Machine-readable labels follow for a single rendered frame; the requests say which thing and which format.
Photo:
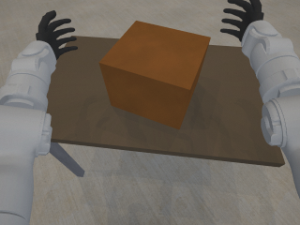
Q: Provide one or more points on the table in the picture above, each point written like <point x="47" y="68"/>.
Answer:
<point x="222" y="121"/>

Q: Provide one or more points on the left robot hand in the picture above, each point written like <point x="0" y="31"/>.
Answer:
<point x="47" y="34"/>

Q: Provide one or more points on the carton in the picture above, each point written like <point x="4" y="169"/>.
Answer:
<point x="152" y="71"/>

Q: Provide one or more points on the robot right forearm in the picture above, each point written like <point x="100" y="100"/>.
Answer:
<point x="273" y="60"/>

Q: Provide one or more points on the robot right upper arm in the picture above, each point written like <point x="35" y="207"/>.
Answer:
<point x="280" y="126"/>

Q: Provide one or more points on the robot left forearm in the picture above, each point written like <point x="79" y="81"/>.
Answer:
<point x="29" y="79"/>

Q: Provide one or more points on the right robot hand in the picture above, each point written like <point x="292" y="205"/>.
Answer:
<point x="253" y="12"/>

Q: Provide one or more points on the robot left upper arm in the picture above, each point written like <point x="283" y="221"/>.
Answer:
<point x="25" y="134"/>

